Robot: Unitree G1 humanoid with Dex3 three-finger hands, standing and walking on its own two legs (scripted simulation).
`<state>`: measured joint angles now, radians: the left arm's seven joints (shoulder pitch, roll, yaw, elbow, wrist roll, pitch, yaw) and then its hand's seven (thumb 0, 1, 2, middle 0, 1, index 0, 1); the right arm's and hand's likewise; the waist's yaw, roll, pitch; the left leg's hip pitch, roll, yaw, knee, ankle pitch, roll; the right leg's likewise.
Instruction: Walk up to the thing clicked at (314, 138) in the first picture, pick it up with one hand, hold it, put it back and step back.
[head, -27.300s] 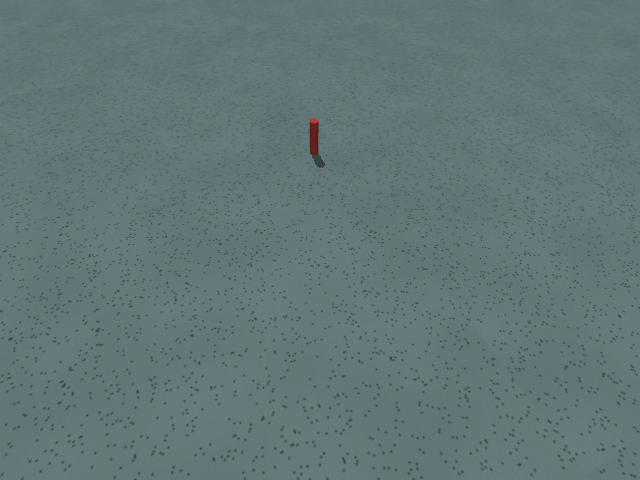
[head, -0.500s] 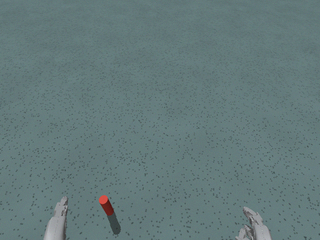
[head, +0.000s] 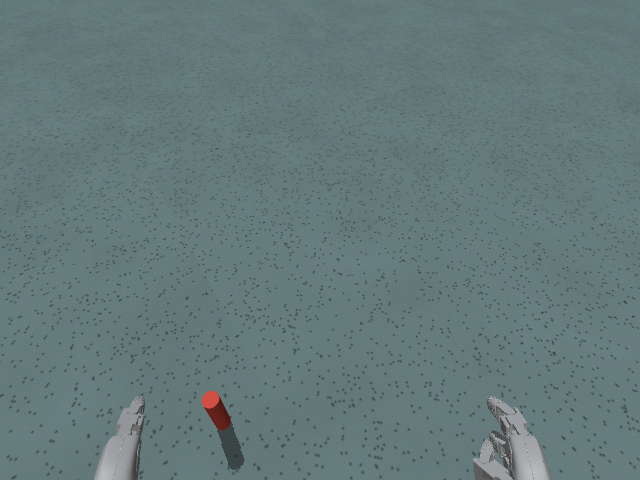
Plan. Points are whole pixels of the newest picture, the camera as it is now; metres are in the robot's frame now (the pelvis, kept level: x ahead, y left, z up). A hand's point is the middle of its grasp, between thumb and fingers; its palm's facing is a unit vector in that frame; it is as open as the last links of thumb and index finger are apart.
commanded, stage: home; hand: left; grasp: from the side
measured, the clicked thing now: (217, 411) +0.42 +0.27 -0.63
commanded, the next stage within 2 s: stand in 1.16 s
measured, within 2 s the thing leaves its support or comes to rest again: neither
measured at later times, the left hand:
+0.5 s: hand (178, 479) +0.16 +0.17 -0.06, palm faces +0.09 -0.96 -0.28, open 17.5 cm
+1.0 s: hand (170, 474) +0.17 +0.18 -0.06, palm faces +0.09 -0.96 -0.28, open 17.5 cm
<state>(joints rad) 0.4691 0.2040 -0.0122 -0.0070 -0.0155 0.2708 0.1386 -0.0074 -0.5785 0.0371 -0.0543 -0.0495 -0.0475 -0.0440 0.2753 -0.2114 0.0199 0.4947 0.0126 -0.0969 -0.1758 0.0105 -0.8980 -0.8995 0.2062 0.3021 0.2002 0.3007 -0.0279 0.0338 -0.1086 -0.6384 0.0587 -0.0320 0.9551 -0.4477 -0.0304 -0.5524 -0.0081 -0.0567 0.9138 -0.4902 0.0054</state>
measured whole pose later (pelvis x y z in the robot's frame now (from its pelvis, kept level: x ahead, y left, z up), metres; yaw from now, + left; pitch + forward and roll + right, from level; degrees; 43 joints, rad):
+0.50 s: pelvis -0.01 -0.01 +0.00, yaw +0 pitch +7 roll -1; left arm 0.46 0.20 -0.01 0.02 -0.02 0.26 0.13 -0.01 -0.55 0.05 -0.06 -0.06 -0.05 -0.05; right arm 0.28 -0.21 0.02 0.51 0.01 -0.12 -0.18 0.01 -0.90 -0.90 0.21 0.30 0.20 0.30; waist -0.03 0.04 -0.10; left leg -0.63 0.06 -0.03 0.94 -0.43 -0.04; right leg -0.56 0.00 -0.05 0.92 -0.48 0.00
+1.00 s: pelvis +0.00 +0.00 +0.00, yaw +0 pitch +7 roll -2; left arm 0.46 0.20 -0.01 0.02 -0.01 0.26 0.13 -0.01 -0.55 0.06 -0.06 -0.06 -0.05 -0.05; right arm 0.27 -0.20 0.03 0.52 0.01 -0.12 -0.18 0.01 -0.90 -0.90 0.21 0.30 0.20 0.30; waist -0.02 0.03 -0.10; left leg -0.62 0.06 -0.02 0.94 -0.44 -0.02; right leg -0.54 -0.01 -0.05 0.90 -0.48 0.01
